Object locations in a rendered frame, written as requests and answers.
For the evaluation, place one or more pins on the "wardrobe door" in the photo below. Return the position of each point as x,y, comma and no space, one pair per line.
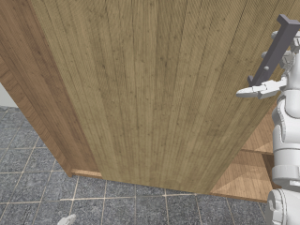
154,82
27,54

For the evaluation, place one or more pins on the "robot left hand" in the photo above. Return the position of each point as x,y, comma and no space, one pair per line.
67,220

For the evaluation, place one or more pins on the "robot right upper arm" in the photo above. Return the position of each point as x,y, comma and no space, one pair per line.
283,207

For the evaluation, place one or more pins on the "robot right hand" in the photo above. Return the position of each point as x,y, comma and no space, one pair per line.
290,61

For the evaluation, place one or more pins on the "handle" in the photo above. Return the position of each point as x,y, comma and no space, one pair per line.
279,46

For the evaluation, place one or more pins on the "right robot forearm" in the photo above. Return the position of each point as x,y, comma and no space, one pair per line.
286,141

